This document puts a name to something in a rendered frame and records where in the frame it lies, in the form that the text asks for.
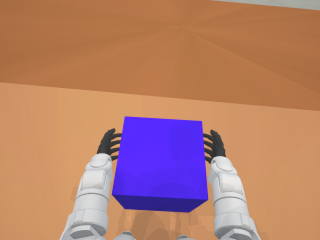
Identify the right robot forearm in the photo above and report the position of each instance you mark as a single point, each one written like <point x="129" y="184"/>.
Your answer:
<point x="231" y="212"/>

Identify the left robot shin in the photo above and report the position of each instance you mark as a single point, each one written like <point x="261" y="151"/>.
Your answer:
<point x="127" y="233"/>

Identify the carton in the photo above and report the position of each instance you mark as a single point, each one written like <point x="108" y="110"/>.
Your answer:
<point x="161" y="165"/>

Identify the left robot hand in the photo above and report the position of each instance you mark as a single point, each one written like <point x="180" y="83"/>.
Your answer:
<point x="106" y="144"/>

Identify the right robot hand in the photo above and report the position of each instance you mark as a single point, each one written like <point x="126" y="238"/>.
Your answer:
<point x="217" y="146"/>

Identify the left robot forearm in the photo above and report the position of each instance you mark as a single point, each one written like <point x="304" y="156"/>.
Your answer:
<point x="89" y="216"/>

